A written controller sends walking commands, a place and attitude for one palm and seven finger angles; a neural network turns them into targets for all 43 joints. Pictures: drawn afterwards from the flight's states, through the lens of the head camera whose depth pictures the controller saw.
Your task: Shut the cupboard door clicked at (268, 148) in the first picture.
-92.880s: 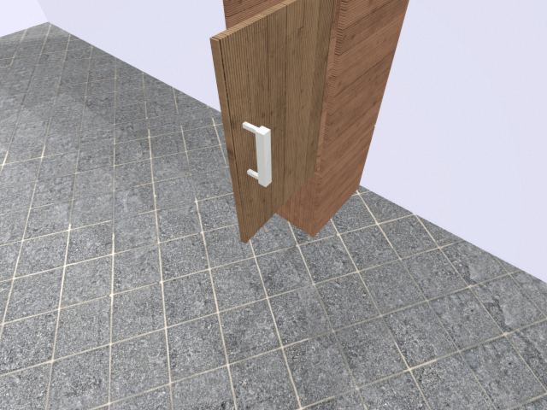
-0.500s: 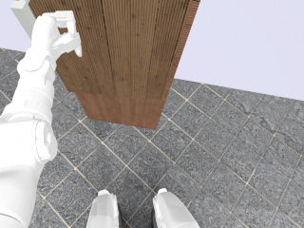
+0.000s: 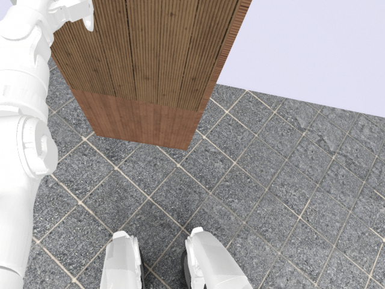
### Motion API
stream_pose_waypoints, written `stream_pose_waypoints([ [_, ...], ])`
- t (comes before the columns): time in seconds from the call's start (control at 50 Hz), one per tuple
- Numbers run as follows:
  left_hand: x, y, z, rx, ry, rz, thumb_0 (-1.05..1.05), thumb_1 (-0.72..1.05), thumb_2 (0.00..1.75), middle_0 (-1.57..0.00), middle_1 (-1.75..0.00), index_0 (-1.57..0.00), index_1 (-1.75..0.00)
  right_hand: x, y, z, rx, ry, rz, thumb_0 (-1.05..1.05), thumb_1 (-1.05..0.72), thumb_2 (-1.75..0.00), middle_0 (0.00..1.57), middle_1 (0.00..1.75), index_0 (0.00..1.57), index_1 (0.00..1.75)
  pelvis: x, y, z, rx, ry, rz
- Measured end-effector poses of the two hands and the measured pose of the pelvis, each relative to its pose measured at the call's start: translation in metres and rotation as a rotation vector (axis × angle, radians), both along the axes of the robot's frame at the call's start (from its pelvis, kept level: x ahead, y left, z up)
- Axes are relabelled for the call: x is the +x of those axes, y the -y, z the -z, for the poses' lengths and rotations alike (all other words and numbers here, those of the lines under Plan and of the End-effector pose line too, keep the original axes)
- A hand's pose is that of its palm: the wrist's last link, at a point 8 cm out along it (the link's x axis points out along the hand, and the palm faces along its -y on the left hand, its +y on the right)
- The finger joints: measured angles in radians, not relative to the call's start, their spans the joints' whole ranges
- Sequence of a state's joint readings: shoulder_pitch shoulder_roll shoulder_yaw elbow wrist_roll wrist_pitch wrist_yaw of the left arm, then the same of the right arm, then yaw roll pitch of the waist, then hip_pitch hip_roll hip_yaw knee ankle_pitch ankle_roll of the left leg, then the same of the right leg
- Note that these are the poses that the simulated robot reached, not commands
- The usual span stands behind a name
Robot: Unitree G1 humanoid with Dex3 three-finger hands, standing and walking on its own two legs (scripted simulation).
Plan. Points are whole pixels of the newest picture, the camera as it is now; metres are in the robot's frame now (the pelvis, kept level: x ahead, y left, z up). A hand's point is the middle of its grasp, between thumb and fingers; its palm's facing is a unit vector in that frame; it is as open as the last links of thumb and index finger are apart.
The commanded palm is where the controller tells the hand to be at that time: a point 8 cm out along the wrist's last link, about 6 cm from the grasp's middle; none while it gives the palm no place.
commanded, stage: push the door shut along its arc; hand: left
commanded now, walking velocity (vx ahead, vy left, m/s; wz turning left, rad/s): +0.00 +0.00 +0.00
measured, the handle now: out of the picture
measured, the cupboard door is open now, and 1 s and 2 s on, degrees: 0 0 0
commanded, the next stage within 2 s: pull the fist back off the door in 0.08 s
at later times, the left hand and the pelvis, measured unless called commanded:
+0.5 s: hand (100, 3) +0.60 +0.08 +0.12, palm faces +0.18 -0.98 -0.08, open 3.1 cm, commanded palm +0.58 +0.08 +0.12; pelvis -0.02 +0.00 -0.01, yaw +0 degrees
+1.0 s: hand (107, 33) +0.54 +0.07 +0.12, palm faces +0.13 -0.99 -0.01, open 3.1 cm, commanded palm +0.50 +0.11 +0.12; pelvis +0.03 -0.01 +0.04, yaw +2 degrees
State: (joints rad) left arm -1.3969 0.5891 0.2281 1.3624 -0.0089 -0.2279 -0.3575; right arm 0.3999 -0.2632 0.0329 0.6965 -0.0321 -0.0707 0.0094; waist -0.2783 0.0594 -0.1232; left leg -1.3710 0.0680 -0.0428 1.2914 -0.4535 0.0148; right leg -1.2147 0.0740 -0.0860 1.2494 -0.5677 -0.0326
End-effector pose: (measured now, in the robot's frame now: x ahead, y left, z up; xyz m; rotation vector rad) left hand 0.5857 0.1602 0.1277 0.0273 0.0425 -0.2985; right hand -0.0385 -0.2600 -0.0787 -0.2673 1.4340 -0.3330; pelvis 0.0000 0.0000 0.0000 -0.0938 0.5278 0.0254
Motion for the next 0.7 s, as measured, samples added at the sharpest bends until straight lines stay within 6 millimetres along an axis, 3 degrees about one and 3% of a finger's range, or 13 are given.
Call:
stream_pose_waypoints([
  [0.22, 0.000, 0.003, -0.001, -0.006, -0.020, -0.007, 0.01, 0.89, 1.00, -1.29, -1.50, -1.30, -1.50, -0.018, -0.012, 0.006, -0.002, -0.023, -0.006, 0.00, -0.91, -0.90, 0.20, 0.29, 0.21, 0.30, -0.010, -0.004, 0.009, -0.015, -0.013, -0.007],
  [0.34, -0.012, 0.011, 0.006, -0.108, -0.049, -0.359, -0.02, 0.74, 0.97, -1.29, -1.50, -1.31, -1.50, -0.024, -0.026, 0.009, 0.066, -0.025, -0.069, 0.00, -0.91, -0.90, 0.20, 0.29, 0.21, 0.30, -0.016, -0.005, 0.011, -0.019, -0.018, -0.014],
  [0.42, -0.018, 0.022, 0.004, -0.041, -0.008, -0.496, -0.02, 0.76, 0.97, -1.29, -1.50, -1.31, -1.50, -0.031, -0.033, 0.011, 0.104, -0.009, -0.065, 0.00, -0.91, -0.90, 0.20, 0.29, 0.21, 0.30, -0.020, -0.004, 0.012, -0.016, -0.020, -0.016],
  [0.52, -0.019, 0.032, -0.002, 0.069, 0.058, -0.465, 0.03, 0.86, 0.98, -1.29, -1.50, -1.30, -1.50, -0.048, -0.039, 0.011, 0.138, -0.016, -0.004, 0.00, -0.91, -0.90, 0.20, 0.29, 0.21, 0.30, -0.022, -0.003, 0.009, -0.009, -0.009, -0.012],
  [0.62, -0.021, 0.039, -0.003, 0.026, 0.002, -0.407, 0.03, 0.91, 0.96, -1.29, -1.50, -1.30, -1.50, -0.061, -0.043, 0.002, 0.170, -0.062, 0.033, 0.00, -0.91, -0.90, 0.20, 0.29, 0.21, 0.30, -0.018, -0.002, -0.003, 0.006, 0.011, -0.002],
  [0.7, -0.028, 0.042, -0.003, -0.013, -0.004, -0.407, 0.02, 0.91, 0.93, -1.30, -1.50, -1.30, -1.50, -0.059, -0.040, -0.007, 0.187, -0.075, 0.031, 0.00, -0.91, -0.90, 0.20, 0.29, 0.21, 0.30, -0.009, -0.001, -0.014, 0.020, 0.026, 0.007],
])
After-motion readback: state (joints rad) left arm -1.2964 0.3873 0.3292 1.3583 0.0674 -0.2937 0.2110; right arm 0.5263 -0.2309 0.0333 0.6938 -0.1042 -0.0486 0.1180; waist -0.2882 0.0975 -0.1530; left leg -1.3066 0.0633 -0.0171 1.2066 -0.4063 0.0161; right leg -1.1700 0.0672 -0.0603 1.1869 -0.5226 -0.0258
